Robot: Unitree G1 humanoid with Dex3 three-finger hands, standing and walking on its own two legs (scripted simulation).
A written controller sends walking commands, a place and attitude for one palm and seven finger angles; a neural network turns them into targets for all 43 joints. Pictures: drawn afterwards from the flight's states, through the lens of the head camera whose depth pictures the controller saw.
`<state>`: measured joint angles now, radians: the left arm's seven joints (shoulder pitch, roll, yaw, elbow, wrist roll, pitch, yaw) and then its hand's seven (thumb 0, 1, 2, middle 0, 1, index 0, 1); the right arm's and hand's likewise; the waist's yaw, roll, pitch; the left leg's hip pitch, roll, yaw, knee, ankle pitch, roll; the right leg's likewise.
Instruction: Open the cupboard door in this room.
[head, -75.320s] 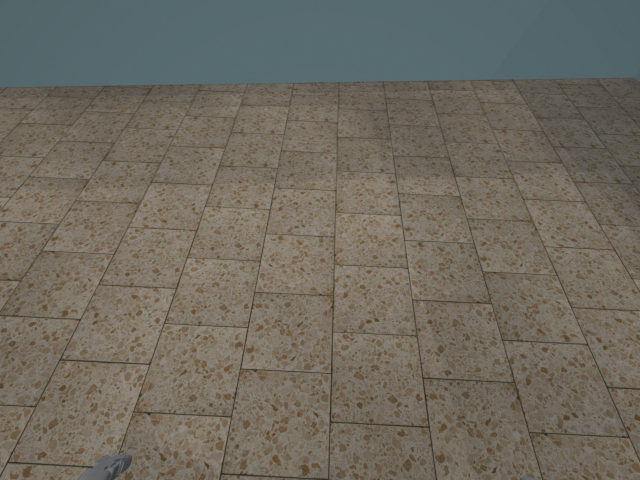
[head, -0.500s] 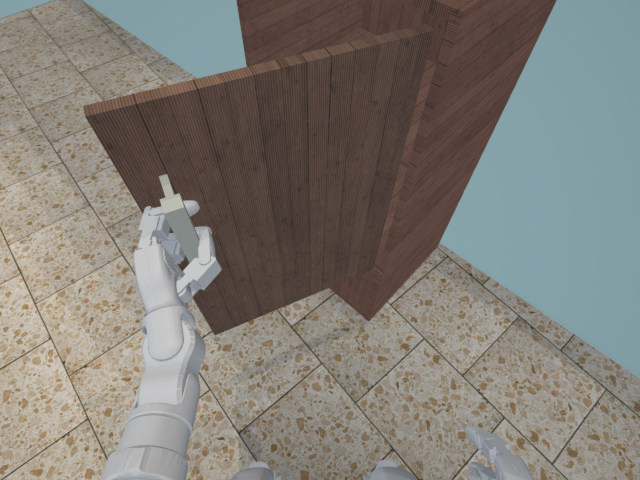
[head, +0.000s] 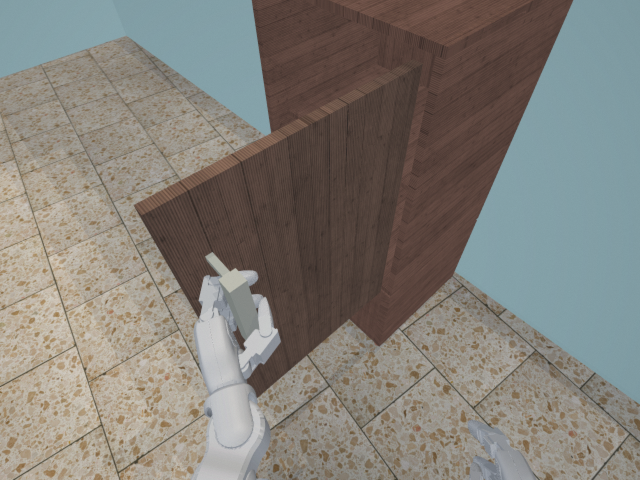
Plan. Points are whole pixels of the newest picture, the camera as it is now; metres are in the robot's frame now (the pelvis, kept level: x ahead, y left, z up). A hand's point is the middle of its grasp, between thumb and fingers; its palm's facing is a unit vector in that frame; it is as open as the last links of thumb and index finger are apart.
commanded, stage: open thumb and fingers to let go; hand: left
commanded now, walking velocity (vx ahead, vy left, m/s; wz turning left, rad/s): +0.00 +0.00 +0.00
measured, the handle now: (234, 300) +0.33 +0.13 +0.04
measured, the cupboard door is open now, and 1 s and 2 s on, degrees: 89 89 92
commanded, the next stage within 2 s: slide the hand sideways off the handle in 0.82 s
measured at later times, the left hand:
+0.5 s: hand (260, 324) +0.29 +0.09 +0.05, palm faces +0.38 -0.92 +0.00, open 12.2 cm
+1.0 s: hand (260, 337) +0.28 +0.09 +0.04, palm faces +0.23 -0.97 -0.04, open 15.3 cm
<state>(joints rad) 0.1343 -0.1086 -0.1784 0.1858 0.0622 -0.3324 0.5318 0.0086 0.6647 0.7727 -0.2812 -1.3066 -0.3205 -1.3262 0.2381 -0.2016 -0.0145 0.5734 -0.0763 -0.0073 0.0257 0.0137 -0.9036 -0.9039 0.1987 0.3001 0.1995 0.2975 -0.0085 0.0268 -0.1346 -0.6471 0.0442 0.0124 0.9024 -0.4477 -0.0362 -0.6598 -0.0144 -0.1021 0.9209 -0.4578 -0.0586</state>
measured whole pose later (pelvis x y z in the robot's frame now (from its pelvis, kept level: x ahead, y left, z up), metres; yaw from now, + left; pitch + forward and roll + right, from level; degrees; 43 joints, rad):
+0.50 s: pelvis +0.00 +0.01 +0.00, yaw +0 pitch +11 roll +1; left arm 0.08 -0.11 -0.17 0.21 0.08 -0.32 0.55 0.01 -0.22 0.41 -0.32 -1.22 -0.32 -1.23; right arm 0.22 -0.18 -0.01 0.58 -0.08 -0.01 0.01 0.01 -0.90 -0.90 0.20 0.30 0.20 0.30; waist 0.01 0.03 -0.14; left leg -0.67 0.03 0.01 0.93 -0.46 -0.03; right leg -0.68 -0.02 -0.10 0.94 -0.46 -0.05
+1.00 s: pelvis -0.01 +0.02 -0.01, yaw +0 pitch +11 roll +0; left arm 0.08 -0.06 -0.22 0.18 0.11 -0.30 0.44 -0.01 -0.50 0.30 -0.32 -0.54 -0.29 -0.56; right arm 0.20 -0.18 0.02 0.56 -0.07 -0.03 0.01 0.01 -0.90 -0.90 0.20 0.30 0.20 0.30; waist 0.00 0.03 -0.12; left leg -0.71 0.02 0.01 0.98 -0.46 -0.01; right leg -0.71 -0.04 -0.10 0.97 -0.46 -0.03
